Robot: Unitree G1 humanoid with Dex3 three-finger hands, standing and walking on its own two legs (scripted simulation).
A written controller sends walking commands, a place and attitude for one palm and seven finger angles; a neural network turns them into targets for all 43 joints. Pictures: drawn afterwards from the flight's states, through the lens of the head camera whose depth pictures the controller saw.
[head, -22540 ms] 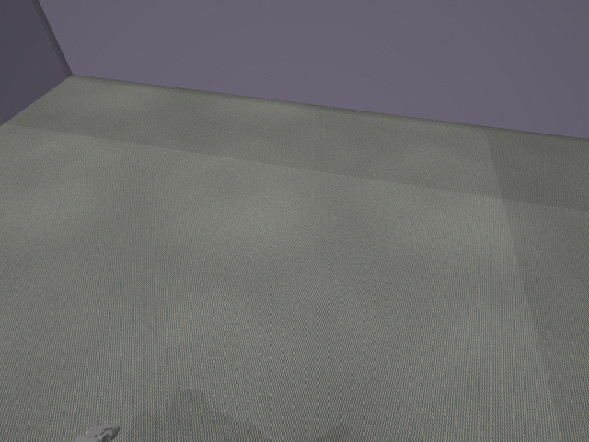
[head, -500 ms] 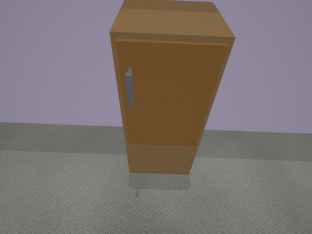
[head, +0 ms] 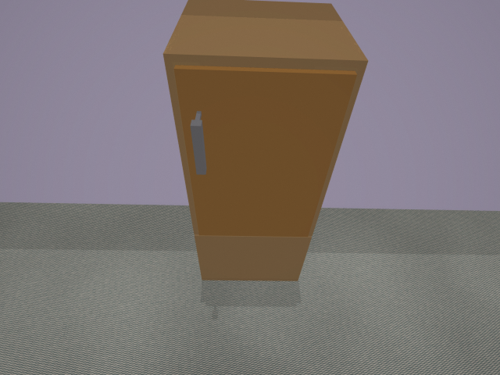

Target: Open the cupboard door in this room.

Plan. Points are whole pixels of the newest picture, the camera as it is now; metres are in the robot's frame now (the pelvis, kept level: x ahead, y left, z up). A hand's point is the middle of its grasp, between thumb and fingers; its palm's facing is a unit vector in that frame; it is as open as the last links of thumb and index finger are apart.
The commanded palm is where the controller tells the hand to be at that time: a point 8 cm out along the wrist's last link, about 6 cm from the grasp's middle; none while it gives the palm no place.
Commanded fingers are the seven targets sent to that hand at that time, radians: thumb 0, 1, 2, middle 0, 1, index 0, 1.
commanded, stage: shuffle to correct the standing spot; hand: left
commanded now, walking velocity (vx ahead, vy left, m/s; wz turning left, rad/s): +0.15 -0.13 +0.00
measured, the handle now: (200, 143) +0.61 +0.15 +0.02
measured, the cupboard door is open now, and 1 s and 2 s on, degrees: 0 0 0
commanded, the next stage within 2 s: come to a stop and stand still in 0.22 s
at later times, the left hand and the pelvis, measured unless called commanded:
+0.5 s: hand out of the picture -0.01 +0.10 -0.19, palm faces +0.09 -0.99 -0.11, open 7.4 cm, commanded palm none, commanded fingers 0.00 0.90 0.90 -0.20 -0.30 -0.20 -0.30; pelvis +0.07 -0.03 -0.01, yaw +1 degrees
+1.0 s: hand out of the picture +0.06 +0.16 -0.17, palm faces +0.01 -0.97 -0.24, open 7.4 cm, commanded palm none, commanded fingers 0.00 0.90 0.90 -0.20 -0.30 -0.20 -0.30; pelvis +0.03 -0.03 +0.00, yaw +0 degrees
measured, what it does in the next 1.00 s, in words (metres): stands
